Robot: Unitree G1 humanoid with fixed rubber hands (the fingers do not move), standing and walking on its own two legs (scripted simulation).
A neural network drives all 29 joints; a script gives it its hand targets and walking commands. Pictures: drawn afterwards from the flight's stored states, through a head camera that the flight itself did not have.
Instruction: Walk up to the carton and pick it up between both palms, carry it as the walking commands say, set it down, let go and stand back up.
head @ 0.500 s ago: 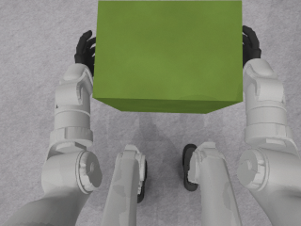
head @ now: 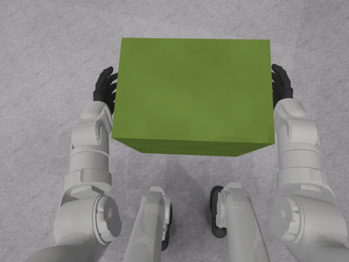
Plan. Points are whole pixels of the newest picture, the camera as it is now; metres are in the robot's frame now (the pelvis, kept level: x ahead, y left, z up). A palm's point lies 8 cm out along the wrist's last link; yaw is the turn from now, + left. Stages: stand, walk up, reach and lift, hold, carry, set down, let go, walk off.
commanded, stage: reach and lift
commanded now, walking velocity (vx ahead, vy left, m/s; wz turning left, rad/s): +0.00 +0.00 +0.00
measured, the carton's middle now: (190, 109) +0.46 +0.00 -0.13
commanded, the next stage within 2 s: none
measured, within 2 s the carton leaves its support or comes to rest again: neither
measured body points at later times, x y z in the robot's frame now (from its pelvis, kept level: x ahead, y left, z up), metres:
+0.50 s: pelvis +0.02 +0.00 +0.07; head +0.22 -0.02 +0.47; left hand +0.45 +0.19 +0.02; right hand +0.45 -0.19 +0.00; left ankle +0.06 +0.12 -0.55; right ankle +0.12 -0.12 -0.55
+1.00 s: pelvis +0.05 +0.00 +0.14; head +0.20 -0.02 +0.56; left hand +0.43 +0.18 +0.09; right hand +0.43 -0.20 +0.08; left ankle +0.06 +0.12 -0.55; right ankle +0.12 -0.12 -0.55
